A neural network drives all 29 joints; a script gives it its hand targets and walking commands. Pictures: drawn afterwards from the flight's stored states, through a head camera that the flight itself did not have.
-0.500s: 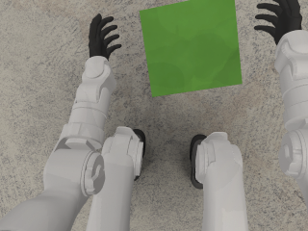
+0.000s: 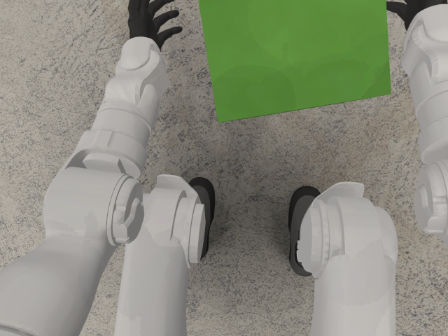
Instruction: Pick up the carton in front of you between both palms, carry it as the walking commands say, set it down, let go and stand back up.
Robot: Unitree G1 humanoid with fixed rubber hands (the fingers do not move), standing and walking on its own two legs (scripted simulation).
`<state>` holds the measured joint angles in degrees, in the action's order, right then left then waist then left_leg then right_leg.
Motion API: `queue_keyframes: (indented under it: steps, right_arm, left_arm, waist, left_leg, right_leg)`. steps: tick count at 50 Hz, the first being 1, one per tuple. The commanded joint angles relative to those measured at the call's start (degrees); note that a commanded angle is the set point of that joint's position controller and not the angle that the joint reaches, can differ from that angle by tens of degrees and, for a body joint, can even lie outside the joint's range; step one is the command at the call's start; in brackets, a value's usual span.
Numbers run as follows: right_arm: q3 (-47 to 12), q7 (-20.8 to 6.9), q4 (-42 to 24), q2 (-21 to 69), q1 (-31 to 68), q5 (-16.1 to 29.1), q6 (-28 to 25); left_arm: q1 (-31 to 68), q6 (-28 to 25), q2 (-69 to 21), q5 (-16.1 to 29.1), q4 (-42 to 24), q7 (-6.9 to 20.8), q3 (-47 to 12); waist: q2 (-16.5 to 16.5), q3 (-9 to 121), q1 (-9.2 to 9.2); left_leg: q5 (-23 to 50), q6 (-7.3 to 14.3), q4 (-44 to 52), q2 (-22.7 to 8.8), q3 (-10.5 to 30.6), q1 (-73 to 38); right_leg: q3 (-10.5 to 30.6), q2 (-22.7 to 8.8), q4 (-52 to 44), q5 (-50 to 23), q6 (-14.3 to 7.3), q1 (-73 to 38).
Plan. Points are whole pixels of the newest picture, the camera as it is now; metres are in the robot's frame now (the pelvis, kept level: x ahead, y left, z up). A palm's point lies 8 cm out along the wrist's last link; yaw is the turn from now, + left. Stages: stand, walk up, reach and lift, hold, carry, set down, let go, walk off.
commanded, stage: reach and lift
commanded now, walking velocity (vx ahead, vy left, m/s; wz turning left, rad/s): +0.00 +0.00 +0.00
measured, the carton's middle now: (284, 49) +0.51 -0.07 -0.25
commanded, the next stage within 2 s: none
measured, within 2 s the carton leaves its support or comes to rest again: leaves its support in 0.64 s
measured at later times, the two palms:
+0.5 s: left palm (170, 35) +0.52 +0.09 -0.16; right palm (402, 7) +0.53 -0.21 -0.17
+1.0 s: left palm (116, 18) +0.49 +0.08 +0.00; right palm out of the picture +0.48 -0.21 -0.01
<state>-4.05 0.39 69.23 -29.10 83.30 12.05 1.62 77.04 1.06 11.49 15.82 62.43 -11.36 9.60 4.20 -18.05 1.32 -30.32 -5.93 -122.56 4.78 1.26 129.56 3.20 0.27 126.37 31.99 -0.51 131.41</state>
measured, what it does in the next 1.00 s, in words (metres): rises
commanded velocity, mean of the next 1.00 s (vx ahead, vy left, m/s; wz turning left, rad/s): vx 0.00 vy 0.00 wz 0.00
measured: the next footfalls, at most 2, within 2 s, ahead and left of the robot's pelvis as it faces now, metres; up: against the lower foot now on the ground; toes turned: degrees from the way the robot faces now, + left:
none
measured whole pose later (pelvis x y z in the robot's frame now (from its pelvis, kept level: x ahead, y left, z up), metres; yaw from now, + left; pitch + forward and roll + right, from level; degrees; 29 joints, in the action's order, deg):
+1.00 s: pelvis +0.00 +0.01 +0.07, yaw -5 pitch +40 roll +3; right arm 10.7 3.9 56.3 -11.5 67.2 -5.5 19.2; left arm 59.0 13.5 -5.8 -6.3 40.0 -11.3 31.3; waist 2.5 4.7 1.1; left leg -30.9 -6.1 -111.4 6.9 4.1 120.8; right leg 5.0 6.3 112.3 28.7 2.5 123.3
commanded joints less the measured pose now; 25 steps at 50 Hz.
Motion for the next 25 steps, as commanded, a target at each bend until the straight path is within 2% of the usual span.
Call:
queue_keyframes:
  steps: [1,2,3,4,5,6,7,8,9,10,11,12,13,14,15,16,17,18,19,20,21,22,23,24,25]
  right_arm:
    - [-0.75,-0.11,-3.27,-4.28,14.6,-0.11,-0.45]
    - [-1.51,-0.25,-2.66,-0.91,13.28,1.43,-0.2]
    - [0.82,-0.09,-3.74,-3.62,13.69,0.02,-0.61]
    - [0.3,0.35,-4.63,-4.13,16.08,-0.52,-0.71]
    - [1.3,0.2,-4.01,-4.71,15.71,-1.1,-1.03]
    - [0.84,0.16,-1.02,-2.86,13.54,-0.85,-1.18]
    - [2.63,0.63,-2.42,-5.18,13.69,-1.93,-1.46]
    - [1.23,0.76,-2.33,-3.56,14.77,-0.89,-1.54]
    - [-0.63,0.69,-0.77,-2.24,15.26,0.65,-1.28]
    - [-2.16,0.45,-1.92,-0.12,17.05,0.93,-1.84]
    - [-2.46,0.14,0.16,2.61,17.07,1.54,-1.68]
    - [-1.91,0.39,-2.18,2.25,18.76,-0.14,-1.77]
    - [-2.15,0.59,2.35,3.65,16.44,-0.89,-1.4]
    - [-2.82,0.07,0.71,6.92,18.31,-0.59,-1.68]
    - [-3.84,-0.86,1.47,11.88,18.34,-1.03,-1.47]
    - [-2.94,-1.62,-1.17,17.67,20.57,-1.61,-1.16]
    - [-3.65,-3.24,-2.41,23.82,22.4,-2.99,-1.03]
    - [-5.21,-5.73,-1.28,34.67,25.27,-3.33,0.27]
    - [-5.1,-7.29,-4.79,37.99,28.96,-4.08,0.11]
    - [-4.22,-8.7,-3.08,45.96,26.02,-5.79,1.37]
    - [-3.18,-9.62,-4.41,48.77,24.87,-6.92,1.86]
    - [-2.17,-10.66,-4.52,51.73,24.04,-6.99,2.67]
    - [-1.95,-11.54,-6.63,53.35,25.1,-7.73,2.99]
    - [-0.72,-12.38,-6.96,54.14,25.3,-7.65,3.22]
    - [-1.42,-12.41,-7.55,55.99,22.09,-8.58,3.59]
  left_arm:
    - [5.23,-0.87,2.49,-1.33,-3.55,-0.3,2.19]
    - [4.39,-1.02,3.25,-2.44,-3.7,-0.29,3.53]
    - [6.12,-1.22,3.32,-2.71,-4.54,-0.04,2.09]
    - [6.23,-1.25,3.02,-2.44,-3.22,-0.15,2.8]
    - [6.57,-1.48,2.23,-2.64,-4.61,0.11,2.17]
    - [8.5,-1.46,-0.05,-1.75,-4.44,0.11,-0.57]
    - [8.46,-1.91,0.27,-1.92,-5.71,0.14,0.79]
    - [8.65,-2.12,-0.28,-1.82,-5.92,-0.1,0.06]
    - [9.21,-2.06,0.67,-1.88,-4.75,-0.02,-0.34]
    - [9.15,-2.19,-1.42,-2.31,-4.28,-0.05,1.12]
    - [11.43,-2.62,-2.5,-2.83,-6.31,-0.22,-0.29]
    - [10.03,-2.45,-3.48,-3.74,-4.4,0.0,2.05]
    - [10.74,-2.62,-2.77,-4.94,-5.62,-0.4,2.2]
    - [10.65,-1.88,-9.02,-4.64,-2.68,0.4,1.27]
    - [11.25,-1.94,-11.11,-6.37,-2.16,1.26,2.0]
    - [14.2,-2.06,-15.07,-7.36,-3.15,1.74,1.71]
    - [17.06,-2.25,-20.81,-8.7,-7.2,3.01,2.07]
    - [21.53,-1.15,-28.12,-11.01,-5.45,5.4,0.1]
    - [21.83,0.11,-35.51,-11.65,-3.22,7.11,0.84]
    - [25.87,0.64,-40.73,-11.94,-7.79,8.87,-0.03]
    - [25.02,1.58,-43.97,-13.24,-6.1,10.52,0.45]
    - [28.14,2.38,-47.16,-12.45,-9.51,11.82,-1.07]
    - [27.2,3.11,-47.57,-14.12,-9.25,12.61,0.33]
    - [23.35,3.86,-50.92,-15.26,-6.78,13.42,1.1]
    - [26.61,4.12,-52.96,-14.03,-10.39,13.69,-0.29]
  waist:
    - [-12.78,66.7,1.16]
    - [-13.78,65.43,3.35]
    - [-10.93,63.7,0.63]
    - [-12.62,63.04,0.33]
    - [-10.9,64.15,-0.69]
    - [-9.67,62.97,-2.62]
    - [-7.95,63.67,-2.21]
    - [-7.98,63.61,-1.86]
    - [-8.5,64.12,-0.5]
    - [-9.7,63.98,1.25]
    - [-8.03,63.23,0.74]
    - [-9.12,62.72,0.92]
    - [-10.29,61.96,0.68]
    - [-9.43,62.18,-0.75]
    - [-9.41,59.29,0.31]
    - [-8.71,61.84,-0.75]
    - [-10.19,60.98,-0.15]
    - [-8.21,61.42,2.34]
    - [-8.5,59.6,1.27]
    - [-11.73,59.3,-0.22]
    - [-10.23,59.86,-0.5]
    - [-9.55,60.19,-2.48]
    - [-8.0,57.6,-0.8]
    - [-5.81,56.83,-0.36]
    - [-7.69,62.02,-4.27]
  left_leg:
    - [14.19,0.86,6.94,-0.44,-8.17,-23.91]
    - [12.74,1.38,7.85,0.01,-7.91,-24.75]
    - [12.42,1.12,7.66,-0.52,-7.61,-22.96]
    - [13.44,1.23,7.92,-0.67,-6.71,-24.02]
    - [13.82,0.82,7.41,-0.51,-7.22,-24.15]
    - [13.77,0.79,8.37,-0.25,-7.47,-26.14]
    - [14.23,0.68,7.76,-0.39,-6.7,-26.5]
    - [13.84,1.05,7.91,-0.63,-6.05,-29.34]
    - [13.96,0.62,7.65,-1.05,-6.58,-27.74]
    - [13.06,1.09,7.35,-0.14,-7.33,-27.47]
    - [13.2,1.0,9.06,0.35,-6.37,-28.95]
    - [13.55,1.25,8.01,0.25,-6.29,-27.1]
    - [12.75,0.87,8.99,0.6,-6.86,-26.83]
    - [13.15,0.99,8.2,0.91,-6.91,-26.49]
    - [12.65,1.31,8.76,1.45,-7.05,-25.5]
    - [13.87,1.46,9.25,1.8,-5.06,-28.89]
    - [13.79,1.59,8.21,2.99,-6.24,-25.97]
    - [14.64,2.1,8.29,3.27,-6.02,-30.13]
    - [14.37,2.19,7.55,3.91,-5.96,-28.04]
    - [12.4,2.54,7.07,4.38,-6.71,-25.14]
    - [12.26,2.54,7.53,4.93,-7.24,-24.34]
    - [12.67,2.02,6.33,4.64,-7.64,-22.75]
    - [12.87,2.26,5.27,4.71,-7.78,-22.01]
    - [12.87,2.63,7.44,5.46,-7.52,-23.9]
    - [11.39,2.61,5.52,4.83,-7.13,-23.77]
  right_leg:
    - [0.15,-1.79,-13.06,-18.28,1.27,-41.94]
    - [-0.32,-1.77,-13.07,-16.44,1.42,-41.32]
    - [-0.27,-1.32,-14.06,-16.21,1.05,-39.05]
    - [-0.45,-1.62,-13.22,-15.87,1.09,-36.03]
    - [-0.51,-1.57,-13.28,-16.8,1.09,-37.29]
    - [-0.93,-1.07,-14.66,-15.78,0.59,-34.98]
    - [-0.73,-1.25,-14.03,-15.77,0.47,-34.09]
    - [-0.8,-0.98,-14.86,-13.9,0.53,-32.55]
    - [-0.31,-0.65,-14.76,-15.08,0.87,-33.84]
    - [-0.16,-0.73,-15.05,-12.88,0.33,-34.24]
    - [-0.54,-0.26,-14.27,-13.42,0.19,-34.23]
    - [-0.13,-0.5,-14.73,-13.8,0.23,-33.95]
    - [0.02,-0.51,-15.14,-13.73,0.2,-35.71]
    - [-0.27,0.12,-15.67,-13.55,-0.06,-34.9]
    - [0.04,0.03,-15.7,-13.93,-0.05,-34.74]
    - [-1.12,0.8,-14.28,-15.19,0.34,-32.42]
    - [-1.03,0.95,-14.51,-14.41,-0.16,-32.54]
    - [-0.54,2.01,-13.83,-14.9,0.13,-31.75]
    - [-1.08,2.41,-13.54,-14.52,-0.16,-29.28]
    - [-1.49,2.88,-14.96,-13.41,-0.5,-29.47]
    - [-2.3,3.52,-14.52,-15.32,-0.11,-30.89]
    - [-1.32,3.74,-14.7,-17.67,-0.69,-32.58]
    - [-1.18,3.76,-13.97,-16.65,-0.5,-28.87]
    - [-2.86,3.99,-13.81,-15.96,-0.44,-27.14]
    - [-2.59,4.0,-13.88,-15.62,-0.8,-30.91]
